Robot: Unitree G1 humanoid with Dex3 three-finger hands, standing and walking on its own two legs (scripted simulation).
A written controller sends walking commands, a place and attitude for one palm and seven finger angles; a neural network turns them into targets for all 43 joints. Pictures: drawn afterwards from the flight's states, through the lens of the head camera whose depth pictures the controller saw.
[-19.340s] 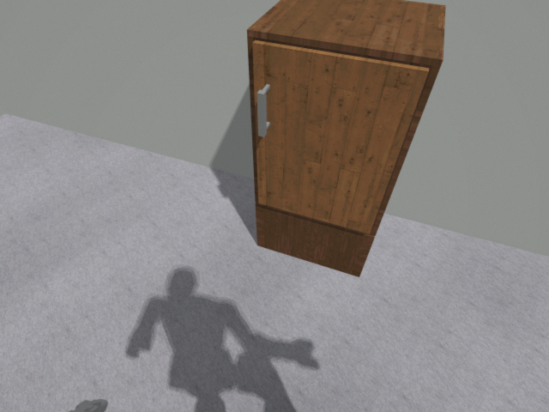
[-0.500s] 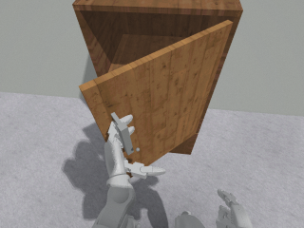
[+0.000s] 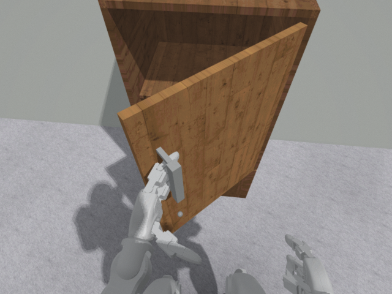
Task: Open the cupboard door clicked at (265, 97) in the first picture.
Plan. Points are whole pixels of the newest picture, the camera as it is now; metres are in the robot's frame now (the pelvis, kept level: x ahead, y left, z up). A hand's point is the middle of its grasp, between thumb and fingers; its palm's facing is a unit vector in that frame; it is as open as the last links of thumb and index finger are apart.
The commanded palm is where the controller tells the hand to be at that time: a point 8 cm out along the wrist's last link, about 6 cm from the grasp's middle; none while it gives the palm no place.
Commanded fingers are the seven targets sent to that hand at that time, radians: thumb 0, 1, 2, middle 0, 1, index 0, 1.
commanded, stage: slide the hand sideways off the handle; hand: left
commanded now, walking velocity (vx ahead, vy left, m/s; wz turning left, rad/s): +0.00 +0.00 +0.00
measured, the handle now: (170, 176) +0.34 +0.07 +0.05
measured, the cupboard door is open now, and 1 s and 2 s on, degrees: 44 44 44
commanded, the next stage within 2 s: draw the hand back to the body in 0.76 s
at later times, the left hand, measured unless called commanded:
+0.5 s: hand (152, 233) +0.23 +0.09 +0.05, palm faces -0.12 -0.99 -0.02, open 16.1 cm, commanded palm +0.20 +0.16 +0.05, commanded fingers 0.00 -0.50 0.30 -0.15 -0.30 -0.15 -0.30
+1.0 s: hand (127, 244) +0.20 +0.13 +0.06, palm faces -0.12 -0.99 -0.05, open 16.3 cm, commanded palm +0.18 +0.20 +0.08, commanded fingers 0.00 -0.50 0.30 -0.15 -0.30 -0.15 -0.30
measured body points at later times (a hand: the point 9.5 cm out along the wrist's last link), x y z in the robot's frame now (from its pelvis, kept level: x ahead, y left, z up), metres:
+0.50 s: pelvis +0.01 +0.00 -0.01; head +0.08 -0.01 +0.44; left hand +0.23 +0.14 +0.05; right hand +0.20 -0.23 -0.08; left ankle +0.00 +0.10 -0.65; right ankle +0.05 -0.11 -0.65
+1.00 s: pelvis +0.00 -0.01 -0.01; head +0.06 -0.01 +0.44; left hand +0.20 +0.18 +0.07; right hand +0.20 -0.24 -0.08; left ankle +0.00 +0.10 -0.65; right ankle +0.05 -0.11 -0.65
